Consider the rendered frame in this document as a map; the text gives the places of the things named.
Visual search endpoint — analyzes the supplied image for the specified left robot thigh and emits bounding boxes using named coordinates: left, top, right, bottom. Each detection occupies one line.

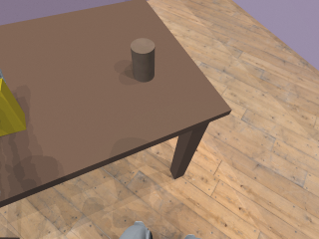
left=119, top=225, right=151, bottom=239

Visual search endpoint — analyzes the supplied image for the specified table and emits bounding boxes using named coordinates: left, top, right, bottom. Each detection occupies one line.
left=0, top=0, right=232, bottom=239

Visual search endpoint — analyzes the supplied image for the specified robot left shin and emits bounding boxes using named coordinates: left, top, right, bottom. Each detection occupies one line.
left=134, top=221, right=147, bottom=228

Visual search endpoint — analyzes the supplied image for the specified sponge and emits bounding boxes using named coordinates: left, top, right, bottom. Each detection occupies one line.
left=0, top=78, right=26, bottom=136

